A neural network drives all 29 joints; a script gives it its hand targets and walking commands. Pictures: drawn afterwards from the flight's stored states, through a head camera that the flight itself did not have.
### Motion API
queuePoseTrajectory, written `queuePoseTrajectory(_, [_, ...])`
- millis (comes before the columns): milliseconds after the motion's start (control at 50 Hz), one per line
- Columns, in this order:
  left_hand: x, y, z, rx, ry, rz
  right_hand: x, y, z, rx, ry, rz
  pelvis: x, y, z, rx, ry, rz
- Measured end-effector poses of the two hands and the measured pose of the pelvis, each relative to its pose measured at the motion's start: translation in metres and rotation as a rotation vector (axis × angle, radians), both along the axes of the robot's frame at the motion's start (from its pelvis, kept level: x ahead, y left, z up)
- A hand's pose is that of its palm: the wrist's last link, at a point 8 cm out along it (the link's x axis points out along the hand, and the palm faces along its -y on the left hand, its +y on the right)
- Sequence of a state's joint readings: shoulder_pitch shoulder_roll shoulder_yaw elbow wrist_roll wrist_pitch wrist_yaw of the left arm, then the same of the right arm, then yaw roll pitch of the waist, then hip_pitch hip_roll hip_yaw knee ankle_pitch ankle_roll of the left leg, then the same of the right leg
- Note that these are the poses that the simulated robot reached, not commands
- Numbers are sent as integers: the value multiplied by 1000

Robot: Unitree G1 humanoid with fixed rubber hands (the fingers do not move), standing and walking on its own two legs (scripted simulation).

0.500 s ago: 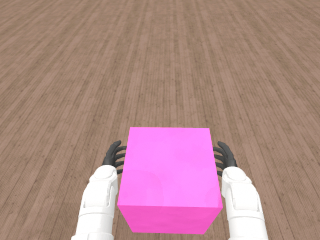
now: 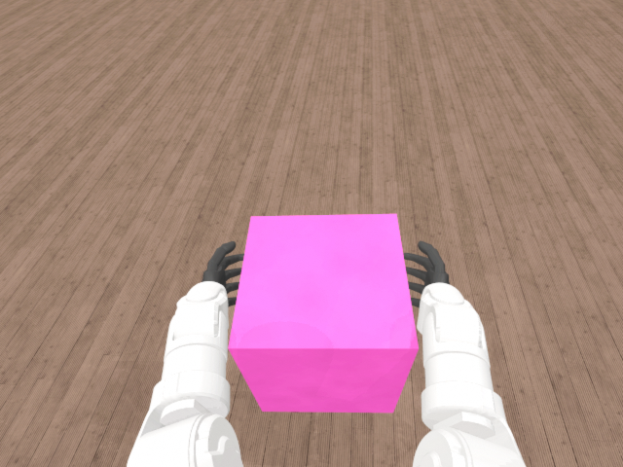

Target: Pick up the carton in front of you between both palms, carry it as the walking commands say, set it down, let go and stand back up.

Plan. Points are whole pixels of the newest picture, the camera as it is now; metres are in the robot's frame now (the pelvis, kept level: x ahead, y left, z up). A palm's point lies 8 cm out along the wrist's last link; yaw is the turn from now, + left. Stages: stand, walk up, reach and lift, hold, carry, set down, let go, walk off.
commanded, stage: set down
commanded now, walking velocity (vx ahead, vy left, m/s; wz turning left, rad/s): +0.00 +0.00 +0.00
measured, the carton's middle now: (325, 318) +0.33 +0.01 -0.04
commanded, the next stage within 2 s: none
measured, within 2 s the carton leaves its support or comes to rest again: neither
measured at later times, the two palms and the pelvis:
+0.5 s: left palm (245, 326) +0.39 +0.16 -0.18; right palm (403, 341) +0.37 -0.13 -0.19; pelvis -0.02 +0.02 -0.11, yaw +1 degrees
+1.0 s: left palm (269, 343) +0.43 +0.14 -0.33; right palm (402, 356) +0.41 -0.16 -0.33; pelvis -0.04 +0.04 -0.23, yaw +2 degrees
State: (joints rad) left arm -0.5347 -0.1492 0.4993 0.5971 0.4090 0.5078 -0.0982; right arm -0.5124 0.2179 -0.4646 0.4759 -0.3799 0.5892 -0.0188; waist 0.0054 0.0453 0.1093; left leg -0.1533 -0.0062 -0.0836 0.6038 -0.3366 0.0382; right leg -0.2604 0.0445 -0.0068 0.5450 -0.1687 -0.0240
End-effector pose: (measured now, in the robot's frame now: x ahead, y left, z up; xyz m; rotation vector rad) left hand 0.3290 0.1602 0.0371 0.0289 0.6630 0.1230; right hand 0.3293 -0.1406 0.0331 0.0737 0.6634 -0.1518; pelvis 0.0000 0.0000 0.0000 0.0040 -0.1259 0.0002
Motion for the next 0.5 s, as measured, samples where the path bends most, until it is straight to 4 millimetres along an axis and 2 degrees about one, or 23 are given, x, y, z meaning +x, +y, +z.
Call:
queuePoseTrajectory(60, [8,3,-14,8,20,3,11,3,-15,-2,19,10,-2,-4,-5,1,48,6])
queuePoseTrajectory(120, [15,5,-38,19,36,-3,17,5,-39,-9,36,16,-5,-5,-12,1,121,9])
queuePoseTrajectory(220, [26,4,-92,39,40,-38,20,5,-96,-30,40,9,-12,-3,-30,5,279,10])
queuePoseTrajectory(360, [43,3,-173,29,9,-67,24,5,-178,-47,8,-23,-21,9,-68,15,517,5])
queuePoseTrajectory(420, [52,4,-195,8,-16,-59,31,6,-201,-39,-19,-37,-21,16,-87,14,605,6])
queuePoseTrajectory(500, [65,5,-214,-22,-40,-44,42,6,-220,-33,-44,-51,-19,25,-111,11,688,7])
